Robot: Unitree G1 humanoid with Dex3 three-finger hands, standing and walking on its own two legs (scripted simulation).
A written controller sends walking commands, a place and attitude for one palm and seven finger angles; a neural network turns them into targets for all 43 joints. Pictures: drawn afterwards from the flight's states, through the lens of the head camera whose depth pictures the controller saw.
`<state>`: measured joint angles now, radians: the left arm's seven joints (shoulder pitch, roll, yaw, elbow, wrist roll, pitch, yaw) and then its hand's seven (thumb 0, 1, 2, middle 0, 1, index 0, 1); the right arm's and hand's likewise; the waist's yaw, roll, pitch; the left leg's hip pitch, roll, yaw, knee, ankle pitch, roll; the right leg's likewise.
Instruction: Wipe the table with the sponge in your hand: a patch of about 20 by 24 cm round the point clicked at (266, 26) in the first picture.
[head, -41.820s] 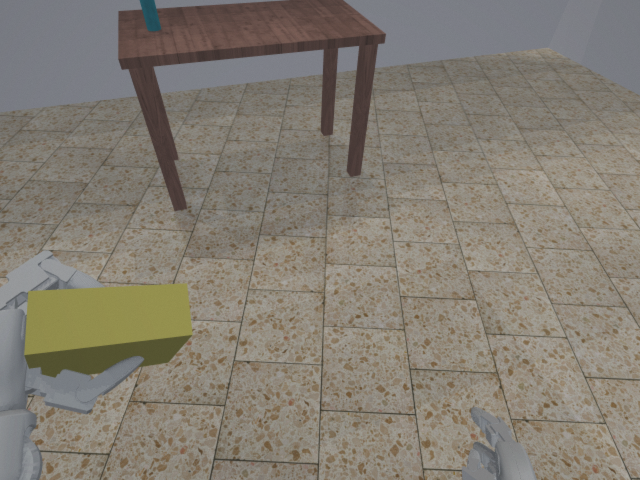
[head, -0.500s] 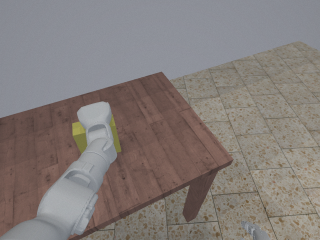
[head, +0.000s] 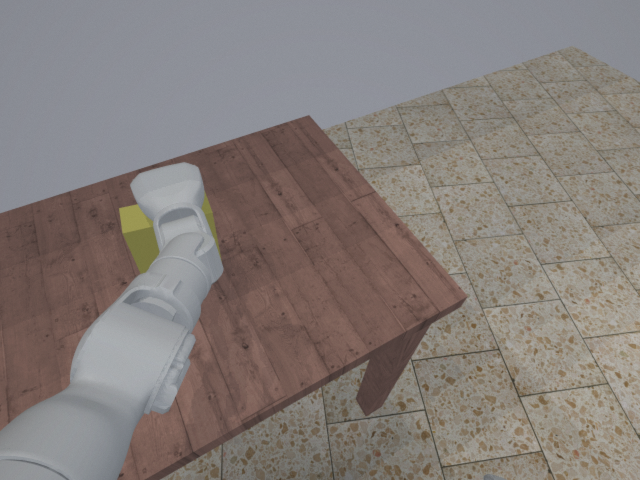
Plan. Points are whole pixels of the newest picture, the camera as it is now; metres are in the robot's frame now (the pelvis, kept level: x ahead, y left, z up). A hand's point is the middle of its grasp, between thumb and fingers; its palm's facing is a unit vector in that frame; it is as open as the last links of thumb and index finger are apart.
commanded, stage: wipe back along the third lane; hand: left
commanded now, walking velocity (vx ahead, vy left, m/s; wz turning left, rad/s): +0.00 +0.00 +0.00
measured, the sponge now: (178, 249) +0.45 +0.20 -0.01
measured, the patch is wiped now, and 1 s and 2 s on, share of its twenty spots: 0.95 1.00 1.00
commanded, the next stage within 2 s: slide back across to the middle lane in 1.74 s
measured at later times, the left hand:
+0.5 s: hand (177, 223) +0.46 +0.19 +0.04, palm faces -0.05 -0.04 -1.00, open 9.5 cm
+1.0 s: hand (192, 255) +0.40 +0.16 +0.04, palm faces -0.03 -0.06 -1.00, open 9.5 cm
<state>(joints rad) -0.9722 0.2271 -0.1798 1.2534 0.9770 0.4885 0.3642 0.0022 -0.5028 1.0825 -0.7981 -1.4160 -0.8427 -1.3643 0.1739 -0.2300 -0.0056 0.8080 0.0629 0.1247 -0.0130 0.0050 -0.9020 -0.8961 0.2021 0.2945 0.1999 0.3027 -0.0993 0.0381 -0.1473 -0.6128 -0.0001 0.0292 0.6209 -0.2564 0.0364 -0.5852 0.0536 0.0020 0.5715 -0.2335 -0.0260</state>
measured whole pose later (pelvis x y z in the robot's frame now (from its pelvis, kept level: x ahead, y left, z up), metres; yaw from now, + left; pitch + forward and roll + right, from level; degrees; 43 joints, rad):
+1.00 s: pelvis +0.03 +0.00 +0.01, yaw +2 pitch +7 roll -1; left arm -0.56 0.07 -0.43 0.76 0.96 0.62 0.31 -0.02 -0.45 1.07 -0.74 -1.47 -0.77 -1.44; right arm 0.00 -0.21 0.00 0.72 0.08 0.28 0.05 0.01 -0.90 -0.90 0.20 0.29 0.19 0.30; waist 0.06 0.03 -0.16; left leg -0.37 -0.02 0.01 0.54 -0.29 0.04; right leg -0.34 0.04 -0.01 0.50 -0.28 -0.03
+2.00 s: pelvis +0.02 -0.04 +0.01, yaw +0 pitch +1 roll +1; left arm -0.24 0.13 -0.47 0.40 0.96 0.62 0.27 0.01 -0.45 1.07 -0.74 -1.47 -0.77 -1.44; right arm -0.02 -0.24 0.01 0.69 0.09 0.26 0.06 0.01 -0.90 -0.90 0.20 0.29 0.21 0.31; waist 0.07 0.06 -0.12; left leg -0.25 0.01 0.02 0.48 -0.26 -0.01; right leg -0.25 0.07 0.00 0.50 -0.27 -0.08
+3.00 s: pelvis +0.01 -0.02 +0.01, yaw +1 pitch +2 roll +0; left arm -0.27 0.23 -0.29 0.46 1.00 0.51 0.20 -0.01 -0.49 1.07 -0.79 -1.41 -0.83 -1.38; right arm 0.04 -0.25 0.02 0.72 0.09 0.17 -0.03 0.01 -0.90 -0.90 0.20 0.29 0.20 0.30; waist 0.07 0.07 -0.10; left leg -0.29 -0.01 0.02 0.49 -0.23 0.02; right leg -0.29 0.05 0.00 0.49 -0.24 -0.05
